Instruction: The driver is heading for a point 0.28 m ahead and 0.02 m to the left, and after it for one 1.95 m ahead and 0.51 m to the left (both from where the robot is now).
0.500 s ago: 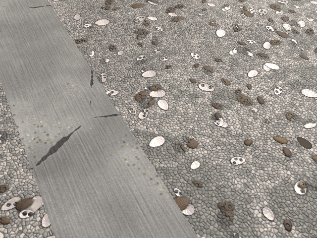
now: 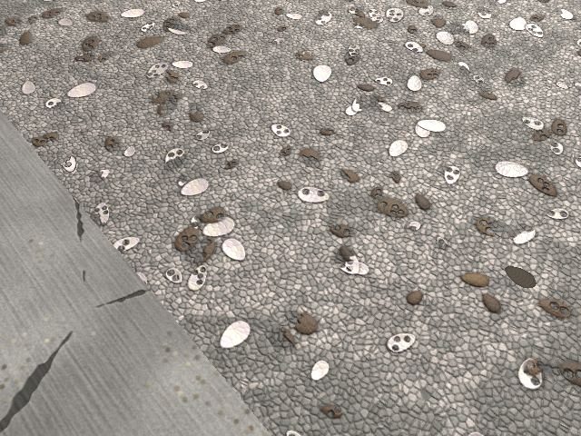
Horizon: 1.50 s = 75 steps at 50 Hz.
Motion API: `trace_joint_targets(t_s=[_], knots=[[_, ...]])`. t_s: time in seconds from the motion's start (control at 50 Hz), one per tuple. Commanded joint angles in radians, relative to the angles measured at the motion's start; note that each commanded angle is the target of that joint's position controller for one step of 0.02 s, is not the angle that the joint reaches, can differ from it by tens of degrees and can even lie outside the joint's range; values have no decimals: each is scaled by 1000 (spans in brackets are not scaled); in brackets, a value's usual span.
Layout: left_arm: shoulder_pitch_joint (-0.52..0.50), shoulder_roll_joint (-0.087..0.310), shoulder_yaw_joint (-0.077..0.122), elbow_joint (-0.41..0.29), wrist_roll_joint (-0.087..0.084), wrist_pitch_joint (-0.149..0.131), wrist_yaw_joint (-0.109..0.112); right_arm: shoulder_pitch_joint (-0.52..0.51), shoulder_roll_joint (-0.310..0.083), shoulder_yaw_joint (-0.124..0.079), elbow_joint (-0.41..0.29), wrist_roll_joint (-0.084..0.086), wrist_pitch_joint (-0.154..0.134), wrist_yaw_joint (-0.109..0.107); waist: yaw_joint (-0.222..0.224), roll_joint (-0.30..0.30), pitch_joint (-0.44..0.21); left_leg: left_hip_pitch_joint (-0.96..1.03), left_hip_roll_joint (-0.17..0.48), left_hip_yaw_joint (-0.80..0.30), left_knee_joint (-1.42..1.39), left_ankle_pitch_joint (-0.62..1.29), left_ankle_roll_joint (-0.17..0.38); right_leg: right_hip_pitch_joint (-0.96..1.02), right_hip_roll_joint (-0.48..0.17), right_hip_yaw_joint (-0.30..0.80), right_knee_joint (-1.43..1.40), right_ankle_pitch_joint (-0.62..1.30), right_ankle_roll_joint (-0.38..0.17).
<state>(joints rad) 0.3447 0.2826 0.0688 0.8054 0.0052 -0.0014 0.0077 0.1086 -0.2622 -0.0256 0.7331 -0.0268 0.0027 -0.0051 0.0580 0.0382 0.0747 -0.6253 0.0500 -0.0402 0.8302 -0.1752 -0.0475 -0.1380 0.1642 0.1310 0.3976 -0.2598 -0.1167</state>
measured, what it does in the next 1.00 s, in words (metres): walks ahead: left foot, then right foot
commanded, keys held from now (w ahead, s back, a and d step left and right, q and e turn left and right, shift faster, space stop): e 0.08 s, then no key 0.20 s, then q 0.38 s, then w+q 0.20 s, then q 0.14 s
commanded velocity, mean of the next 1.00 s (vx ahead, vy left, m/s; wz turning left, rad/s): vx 0.10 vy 0.00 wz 0.11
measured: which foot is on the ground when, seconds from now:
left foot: up 0.00-0.10, down 0.12-0.50, up 0.52-0.82, down 0.84-1.00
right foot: down 0.00-0.12, up 0.14-0.46, down 0.48-0.84, up 0.86-1.00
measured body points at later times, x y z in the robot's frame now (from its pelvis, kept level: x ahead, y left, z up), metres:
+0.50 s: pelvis +0.06 +0.02 -0.01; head +0.08 +0.02 +0.44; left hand +0.20 +0.27 -0.13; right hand +0.12 -0.25 -0.13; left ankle +0.14 +0.12 -0.74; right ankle +0.04 -0.08 -0.74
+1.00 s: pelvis +0.10 +0.07 +0.00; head +0.12 +0.10 +0.45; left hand +0.16 +0.37 -0.12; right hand +0.22 -0.20 -0.10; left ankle +0.03 +0.13 -0.74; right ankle +0.13 -0.07 -0.67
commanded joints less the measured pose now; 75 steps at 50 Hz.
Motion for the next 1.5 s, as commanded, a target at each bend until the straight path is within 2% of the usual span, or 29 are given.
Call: trace_joint_targets(t_s=[0.02, 0.1, 0.12, 0.14, 0.16, 0.18, 0.22, 0.34, 0.44, 0.48, 0.52, 0.58, 0.66, 0.76, 0.82, 0.84, 0.86, 0.88, 0.9, 0.98, 1.02, 1.18, 1.26, 1.28, 1.3, 1.32, 1.34, 1.38, 1.5], knots=[[45, 161, 41, -52, 8, 5, 12, -32, -103, -19, -77, 8, -18, -8, 0, -118, -104, 39, -47, 2, -77, -20, 17, 118, -279, 203, 63, 872, -80], [-61, 173, 43, -85, 1, 7, 12, 109, -132, -25, -46, 8, -40, -25, -92, -126, -107, 331, -83, -4, -383, 45, 70, 33, -212, 254, 205, 767, -1], [-73, 140, 32, -108, -15, -4, 9, 187, -169, -33, -35, -3, -54, -35, -121, -48, -174, 520, 43, -100, -445, 272, 110, -46, -161, 214, 351, 623, 43], [45, 71, 18, -127, -33, -6, 12, 173, -262, -49, -65, 4, -46, -42, -59, 187, -279, 722, 343, -403, -415, 799, 253, -230, 8, 49, 621, -75, 93], [107, 131, 30, -96, 7, 12, 22, 198, -208, -42, -53, 32, -26, -32, -47, 193, -348, 672, 422, -537, -412, 926, 359, -271, 30, -14, 766, -441, 98], [89, 146, 35, -68, 25, 24, 21, 167, -149, -26, -63, 32, -21, -24, -38, 63, -256, 600, 367, -445, -428, 819, 356, -295, -5, 24, 841, -386, 105], [11, 123, 29, -66, 19, 45, 5, 71, -90, -7, -69, 19, -10, -27, -24, 41, -143, 470, 228, -249, -488, 501, 270, -294, -52, 15, 791, -277, 125], [-32, 47, -17, -48, 12, 74, -7, 64, -93, 0, -17, 4, -17, -12, -29, 129, -141, 385, 120, -137, -546, 231, 233, -126, -87, -72, 409, -222, 147], [-35, 71, -23, -22, 6, 58, 18, 97, -186, -43, 5, 15, 24, 13, -30, 132, -98, 333, 105, -255, -531, 23, 210, -8, -79, -141, 60, -52, 97], [-31, 126, -16, -27, 24, 31, 31, 105, -150, -42, -4, 27, 26, 14, -29, 26, -102, 210, 63, -247, -477, -88, 127, 103, -204, -10, -74, -44, 47], [-108, 205, 9, -43, 27, 27, 35, 54, -114, -39, -36, 29, 23, 11, -25, -257, -37, 164, -141, 12, -126, -299, 66, -90, -494, 250, -200, -58, -106], [-209, 98, -19, -73, 23, 16, 43, 170, -132, -66, 22, 14, 44, 7, -101, -145, -30, 166, -107, -3, 225, -307, 63, -93, -433, 65, -128, 383, -112], [-154, 104, -14, -58, 16, 15, 44, 134, -92, -55, 7, 12, 56, 28, -55, -183, -70, 127, -77, 43, 98, -285, 26, 94, -397, -48, -39, 559, -85], [-95, 182, 20, -41, 33, 9, 15, 27, -108, -48, -59, 15, 64, 62, 8, -222, -52, 244, -73, 111, -151, -318, 70, 54, -442, 4, -139, -100, -78], [-142, 183, 28, -45, 20, 0, 5, 179, -99, -51, -4, 7, 39, 56, -95, -136, -40, 538, -125, 150, -407, -196, 122, -137, -399, -95, -3, -176, -19], [-155, 131, 14, -56, 27, -4, 3, 309, -146, -67, 46, 0, 22, 47, -145, 18, -74, 715, -45, -12, -492, -274, 154, -290, -328, -190, 227, -229, 27], [-241, 32, -17, -145, 33, -9, -8, 405, -293, -101, 39, 5, 8, 43, -187, 307, -73, 819, 283, -578, -650, -541, 285, -616, -158, -295, 552, -388, 101], [-314, 91, -8, -163, 54, -13, -8, 394, -273, -94, 37, 8, 4, 38, -193, 153, 28, 699, 328, -667, -691, -400, 361, -695, -164, -128, 638, -361, 99], [-287, 116, 1, -150, 28, -20, -15, 332, -235, -82, 29, 13, 3, 28, -136, 79, 77, 650, 290, -548, -654, -229, 360, -668, -205, -103, 667, -262, 100], [-151, 120, 3, -77, 32, -24, -19, 197, -182, -65, -6, 26, -19, 10, -46, 49, -31, 630, 116, -219, -538, 652, 281, -488, -200, -129, 652, -51, 147], [-155, 105, -3, -84, 24, -10, -18, 230, -189, -70, 6, 32, -19, 9, -50, 37, -73, 636, 97, -186, -500, 771, 273, -476, -184, -140, 639, -25, 159], [-299, 94, -24, -145, 12, -1, -13, 297, -202, -75, 22, 19, 18, -17, -118, 72, -57, 621, 80, -271, -393, 760, 230, -436, -131, -136, 371, 59, 139], [-173, 132, -16, -124, 9, -17, 13, 188, -221, -80, -11, 21, 18, -19, -41, 83, -79, 524, 30, -341, -272, 728, 152, -161, -96, -117, 141, 81, 94], [-94, 147, -10, -110, 19, -30, 26, 148, -211, -76, -23, 36, 8, -14, 13, 46, -112, 464, -18, -329, -159, 669, 115, -5, -138, -86, 18, 233, 73], [0, 228, 4, -118, 26, -38, 41, 183, -141, -57, -58, 48, 0, -10, 21, -132, -254, 362, -94, -231, 106, 274, 74, 220, -416, 155, 6, 490, 8], [-45, 265, 6, -138, -1, -16, 36, 345, -114, -58, -47, 40, 15, -17, -67, -290, -344, 223, -263, -108, 291, -549, 67, 270, -637, 447, -12, 786, -143], [-60, 205, 1, -132, -17, -3, 30, 360, -169, -66, 3, -3, 37, -25, -80, -183, -290, 204, -181, -100, 405, -505, 69, 152, -619, 457, -28, 605, -185], [-180, 91, -33, -150, -3, 5, 30, 242, -169, -70, 2, -3, 53, -8, -86, -108, -119, 200, -135, -79, 376, -367, 52, -32, -467, 209, -94, 346, -124], [-171, 104, -30, -103, 18, -10, 21, 205, -103, -36, 9, 11, 70, 16, -80, -182, -121, 299, -132, -23, 108, -301, 30, -92, -375, 20, -114, 318, -101]])
Velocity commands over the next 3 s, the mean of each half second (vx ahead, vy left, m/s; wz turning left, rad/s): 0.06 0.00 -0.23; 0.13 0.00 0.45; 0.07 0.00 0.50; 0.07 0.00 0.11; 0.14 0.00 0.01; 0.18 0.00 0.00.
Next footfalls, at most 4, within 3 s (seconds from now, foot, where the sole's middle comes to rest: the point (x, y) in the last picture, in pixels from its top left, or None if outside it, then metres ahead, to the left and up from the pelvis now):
0.12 left None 0.18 0.11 -0.78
0.48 right None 0.08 -0.08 -0.78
0.84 left None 0.07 0.14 -0.78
1.30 right None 0.39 0.06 -0.78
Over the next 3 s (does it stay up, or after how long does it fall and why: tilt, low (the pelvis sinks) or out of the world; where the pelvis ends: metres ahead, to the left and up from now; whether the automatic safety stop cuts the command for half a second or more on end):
stays up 0.45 0.23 -0.02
